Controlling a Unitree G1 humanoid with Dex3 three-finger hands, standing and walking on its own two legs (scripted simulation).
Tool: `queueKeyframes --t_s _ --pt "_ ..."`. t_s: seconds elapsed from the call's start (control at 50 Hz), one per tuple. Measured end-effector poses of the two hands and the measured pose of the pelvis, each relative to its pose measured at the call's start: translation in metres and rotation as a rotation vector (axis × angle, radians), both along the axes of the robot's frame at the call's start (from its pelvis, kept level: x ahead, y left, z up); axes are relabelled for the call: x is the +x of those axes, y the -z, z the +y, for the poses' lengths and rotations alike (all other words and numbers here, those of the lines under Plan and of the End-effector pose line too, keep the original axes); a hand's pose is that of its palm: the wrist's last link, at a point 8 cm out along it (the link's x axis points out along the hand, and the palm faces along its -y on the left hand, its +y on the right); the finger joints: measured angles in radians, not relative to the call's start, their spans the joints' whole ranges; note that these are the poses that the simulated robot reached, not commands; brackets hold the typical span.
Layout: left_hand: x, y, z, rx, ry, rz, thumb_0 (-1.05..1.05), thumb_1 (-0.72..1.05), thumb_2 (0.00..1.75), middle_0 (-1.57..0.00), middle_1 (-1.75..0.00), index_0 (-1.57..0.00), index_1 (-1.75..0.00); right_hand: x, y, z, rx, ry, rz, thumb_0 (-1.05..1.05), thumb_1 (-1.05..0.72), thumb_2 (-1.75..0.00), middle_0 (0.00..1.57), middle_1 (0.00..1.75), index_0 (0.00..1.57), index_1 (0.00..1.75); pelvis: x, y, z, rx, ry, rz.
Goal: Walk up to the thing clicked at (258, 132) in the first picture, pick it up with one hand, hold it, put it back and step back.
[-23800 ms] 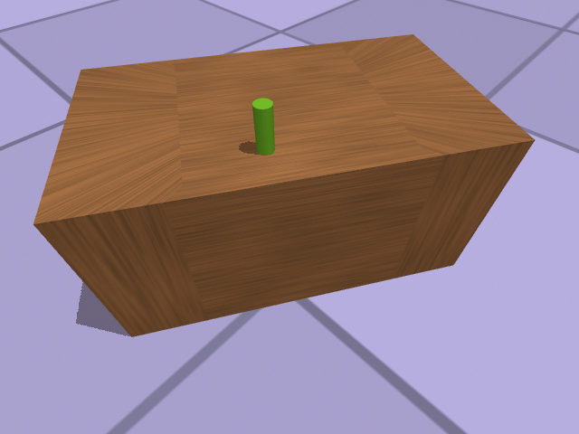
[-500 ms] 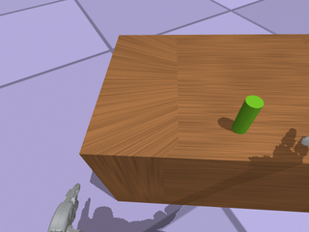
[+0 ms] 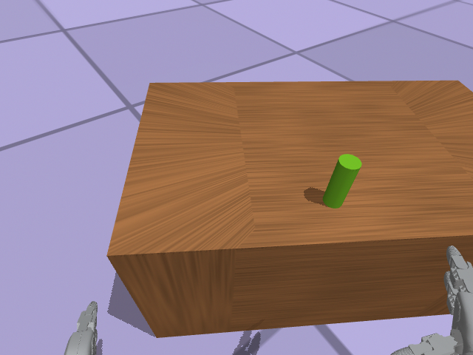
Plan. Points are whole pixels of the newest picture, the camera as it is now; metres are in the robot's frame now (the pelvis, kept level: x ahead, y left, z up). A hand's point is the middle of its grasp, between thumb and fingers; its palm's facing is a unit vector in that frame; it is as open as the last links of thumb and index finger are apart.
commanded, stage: sink last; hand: right
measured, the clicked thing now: (340, 182) +0.50 -0.27 -0.03
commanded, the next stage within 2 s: home in 0.26 s
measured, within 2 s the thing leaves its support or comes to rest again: neither
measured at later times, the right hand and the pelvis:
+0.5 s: hand (444, 332) +0.15 -0.30 +0.02, palm faces +0.39 +0.81 -0.43, open 17.5 cm; pelvis -0.02 +0.00 +0.00, yaw +0 degrees
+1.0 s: hand (336, 333) +0.18 -0.18 -0.08, palm faces +0.07 +0.98 -0.19, open 17.6 cm; pelvis +0.00 -0.01 +0.00, yaw +1 degrees
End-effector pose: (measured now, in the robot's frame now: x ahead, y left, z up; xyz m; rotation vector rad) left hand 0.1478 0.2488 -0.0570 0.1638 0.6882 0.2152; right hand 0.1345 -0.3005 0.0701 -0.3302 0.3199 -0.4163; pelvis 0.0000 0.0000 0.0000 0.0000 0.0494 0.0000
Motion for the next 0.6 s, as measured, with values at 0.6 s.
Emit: queueKeyframes --t_s 0.6 --pt "-0.010 0.000 -0.039 -0.013 0.097 -0.046 -0.01 -0.17 0.37 -0.13 -0.17 -0.13 -0.16 -0.017 0.055 -0.020 0.033 0.050 0.127 -0.01 0.56 -0.05 0.05 0.05 0.05 0.06 -0.021 -0.004 -0.003 -0.004 0.000 -0.020"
